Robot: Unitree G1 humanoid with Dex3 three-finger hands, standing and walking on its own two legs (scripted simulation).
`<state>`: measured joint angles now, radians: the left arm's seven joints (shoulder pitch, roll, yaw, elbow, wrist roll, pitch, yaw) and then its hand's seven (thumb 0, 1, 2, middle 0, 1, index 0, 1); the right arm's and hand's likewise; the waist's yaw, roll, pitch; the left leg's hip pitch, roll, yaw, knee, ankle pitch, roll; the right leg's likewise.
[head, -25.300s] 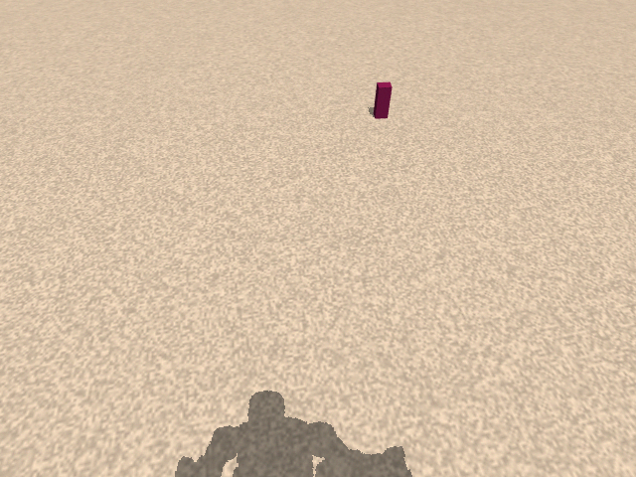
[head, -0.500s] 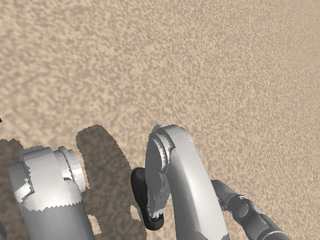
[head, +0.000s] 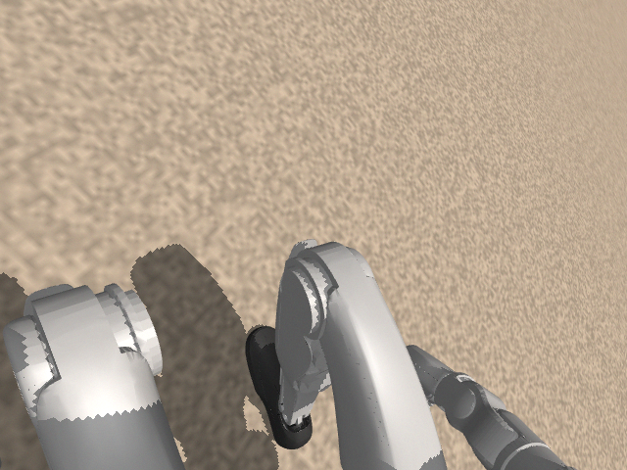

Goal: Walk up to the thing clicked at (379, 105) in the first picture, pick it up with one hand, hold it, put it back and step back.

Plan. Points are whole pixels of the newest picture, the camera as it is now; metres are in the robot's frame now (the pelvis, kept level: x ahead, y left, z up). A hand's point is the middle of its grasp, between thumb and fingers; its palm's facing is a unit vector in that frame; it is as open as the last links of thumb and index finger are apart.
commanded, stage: loosen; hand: left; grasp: from the side
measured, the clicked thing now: out of the picture +0.42 +0.31 -0.19
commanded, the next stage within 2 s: open in 0.02 s
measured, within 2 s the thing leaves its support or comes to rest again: neither
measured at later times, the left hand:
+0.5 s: hand out of the picture +0.41 +0.32 -0.16, palm faces +0.51 -0.86 +0.04, open 16.4 cm
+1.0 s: hand out of the picture +0.39 +0.40 -0.06, palm faces +0.50 -0.87 -0.02, open 17.7 cm
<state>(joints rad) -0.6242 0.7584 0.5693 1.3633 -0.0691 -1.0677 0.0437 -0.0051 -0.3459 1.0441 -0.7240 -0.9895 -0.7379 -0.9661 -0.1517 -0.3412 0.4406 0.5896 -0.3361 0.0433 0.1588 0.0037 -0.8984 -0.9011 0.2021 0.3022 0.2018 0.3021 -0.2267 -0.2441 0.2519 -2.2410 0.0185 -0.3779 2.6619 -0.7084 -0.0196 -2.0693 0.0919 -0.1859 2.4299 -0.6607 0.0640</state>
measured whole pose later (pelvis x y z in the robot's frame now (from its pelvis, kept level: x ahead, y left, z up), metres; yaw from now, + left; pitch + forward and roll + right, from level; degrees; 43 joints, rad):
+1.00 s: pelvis +0.00 +0.00 +0.02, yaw +2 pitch +19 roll -16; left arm -0.58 0.77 0.57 1.07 -0.16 -0.79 -0.16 -0.02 -0.58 0.00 -0.05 -0.01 -0.07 0.00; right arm -0.03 -0.33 0.30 0.58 -0.21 0.08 0.12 0.00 -0.89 -0.90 0.20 0.30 0.20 0.30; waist -0.15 -0.15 0.09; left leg -2.27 0.03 -0.31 2.58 -0.69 0.01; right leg -2.09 0.06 -0.15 2.38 -0.67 0.04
